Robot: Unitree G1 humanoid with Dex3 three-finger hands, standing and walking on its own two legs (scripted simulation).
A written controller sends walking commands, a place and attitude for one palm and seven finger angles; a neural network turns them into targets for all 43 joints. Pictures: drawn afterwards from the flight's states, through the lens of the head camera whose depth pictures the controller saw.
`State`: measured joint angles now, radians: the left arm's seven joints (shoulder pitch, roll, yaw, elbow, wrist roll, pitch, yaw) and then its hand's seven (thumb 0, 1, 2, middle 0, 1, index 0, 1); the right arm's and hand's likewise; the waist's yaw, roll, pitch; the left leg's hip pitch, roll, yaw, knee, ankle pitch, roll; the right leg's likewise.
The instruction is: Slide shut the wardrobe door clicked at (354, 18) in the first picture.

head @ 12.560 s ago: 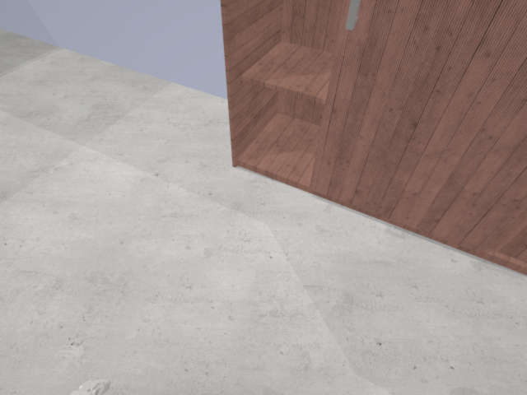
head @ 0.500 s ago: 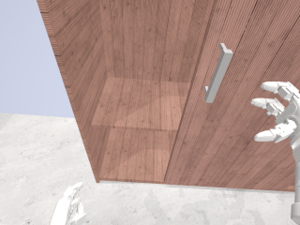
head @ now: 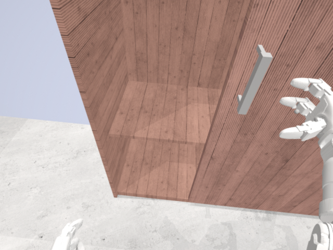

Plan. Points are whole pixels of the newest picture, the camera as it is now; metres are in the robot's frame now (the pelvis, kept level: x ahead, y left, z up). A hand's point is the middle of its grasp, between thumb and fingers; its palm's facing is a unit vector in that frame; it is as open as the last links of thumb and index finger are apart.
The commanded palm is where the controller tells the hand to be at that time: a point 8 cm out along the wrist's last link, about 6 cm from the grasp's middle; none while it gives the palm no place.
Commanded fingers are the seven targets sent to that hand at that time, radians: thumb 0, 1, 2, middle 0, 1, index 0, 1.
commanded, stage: move the hooked fingers beside the handle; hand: right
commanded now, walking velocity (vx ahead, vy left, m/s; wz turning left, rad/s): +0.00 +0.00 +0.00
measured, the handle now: (250, 81) +0.51 -0.17 +0.18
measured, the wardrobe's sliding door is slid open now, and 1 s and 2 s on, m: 0.44 0.44 0.44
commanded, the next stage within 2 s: feel for the door with the fingertips in 1.30 s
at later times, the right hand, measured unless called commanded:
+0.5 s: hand (277, 94) +0.45 -0.22 +0.19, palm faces +0.04 +1.00 -0.02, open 14.0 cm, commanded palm +0.43 -0.28 +0.18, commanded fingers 0.00 0.50 -0.30 0.30 1.20 0.30 1.20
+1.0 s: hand (279, 97) +0.45 -0.23 +0.18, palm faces +0.05 +1.00 -0.01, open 14.0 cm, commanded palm +0.43 -0.28 +0.18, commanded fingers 0.00 0.50 -0.30 0.30 1.20 0.30 1.20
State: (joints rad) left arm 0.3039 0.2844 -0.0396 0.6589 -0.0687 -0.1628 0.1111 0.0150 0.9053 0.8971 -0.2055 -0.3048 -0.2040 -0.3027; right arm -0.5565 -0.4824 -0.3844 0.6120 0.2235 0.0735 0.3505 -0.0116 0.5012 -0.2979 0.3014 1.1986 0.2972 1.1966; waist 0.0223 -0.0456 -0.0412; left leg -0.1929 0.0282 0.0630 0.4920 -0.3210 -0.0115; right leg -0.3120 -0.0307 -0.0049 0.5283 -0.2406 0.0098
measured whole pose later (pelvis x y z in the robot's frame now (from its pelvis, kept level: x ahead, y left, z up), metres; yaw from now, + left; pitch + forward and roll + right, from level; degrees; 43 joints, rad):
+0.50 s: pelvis +0.01 +0.00 +0.00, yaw +1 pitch +4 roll +0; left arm 0.36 0.29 -0.02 0.68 -0.06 -0.10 0.09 0.01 0.91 0.90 -0.21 -0.30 -0.20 -0.30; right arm -0.75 -0.50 -0.39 0.88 0.17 -0.01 0.30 -0.01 0.50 -0.30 0.30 1.20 0.30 1.20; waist 0.07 -0.04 -0.06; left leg -0.25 0.02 0.04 0.51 -0.34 -0.01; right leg -0.36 -0.04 -0.02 0.55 -0.26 0.01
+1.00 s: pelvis +0.01 +0.00 +0.00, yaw +1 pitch +5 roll +1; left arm 0.35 0.29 -0.02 0.67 -0.06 -0.07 0.09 0.01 0.91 0.90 -0.21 -0.30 -0.20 -0.30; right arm -0.74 -0.51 -0.39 0.90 0.17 -0.03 0.31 -0.01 0.50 -0.30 0.30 1.20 0.30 1.20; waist 0.06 -0.04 -0.06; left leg -0.26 0.02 0.04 0.52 -0.34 -0.01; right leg -0.38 -0.04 -0.02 0.56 -0.27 0.01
